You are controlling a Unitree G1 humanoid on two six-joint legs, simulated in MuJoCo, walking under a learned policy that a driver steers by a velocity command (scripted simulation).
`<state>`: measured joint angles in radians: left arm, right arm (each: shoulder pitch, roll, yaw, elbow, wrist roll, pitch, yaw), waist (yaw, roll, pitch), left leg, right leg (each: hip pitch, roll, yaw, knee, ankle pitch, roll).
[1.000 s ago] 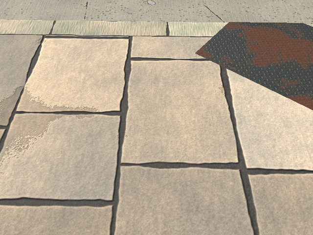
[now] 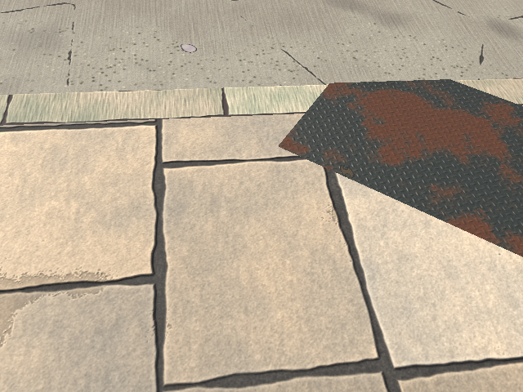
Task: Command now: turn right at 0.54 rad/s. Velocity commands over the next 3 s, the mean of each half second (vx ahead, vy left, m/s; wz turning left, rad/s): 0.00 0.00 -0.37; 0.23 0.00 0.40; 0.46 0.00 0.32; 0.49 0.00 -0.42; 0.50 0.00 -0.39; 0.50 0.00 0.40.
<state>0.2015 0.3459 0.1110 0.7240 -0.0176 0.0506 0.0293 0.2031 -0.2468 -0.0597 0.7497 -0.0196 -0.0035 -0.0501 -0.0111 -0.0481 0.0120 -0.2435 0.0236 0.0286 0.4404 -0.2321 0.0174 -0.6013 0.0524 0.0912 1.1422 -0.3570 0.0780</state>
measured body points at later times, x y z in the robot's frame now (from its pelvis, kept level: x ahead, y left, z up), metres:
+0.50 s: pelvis +0.01 -0.06 +0.00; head +0.03 -0.08 +0.45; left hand +0.23 +0.15 -0.09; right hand +0.05 -0.35 -0.13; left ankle +0.04 +0.10 -0.70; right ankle -0.01 -0.14 -0.74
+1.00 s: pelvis +0.10 -0.01 +0.01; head +0.13 +0.03 +0.45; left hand +0.28 +0.28 -0.09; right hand +0.14 -0.28 -0.10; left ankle +0.00 +0.07 -0.74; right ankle +0.22 -0.17 -0.68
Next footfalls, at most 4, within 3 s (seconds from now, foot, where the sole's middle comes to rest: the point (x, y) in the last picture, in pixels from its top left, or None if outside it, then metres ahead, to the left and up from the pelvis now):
0.24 right None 0.03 -0.15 -0.78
0.76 left None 0.04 0.07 -0.78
1.22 right None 0.43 -0.10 -0.78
1.64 left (168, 354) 0.57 0.21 -0.78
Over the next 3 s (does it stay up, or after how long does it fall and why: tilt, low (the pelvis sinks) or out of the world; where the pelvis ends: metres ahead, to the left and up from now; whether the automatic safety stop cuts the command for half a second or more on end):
stays up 1.20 0.02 0.00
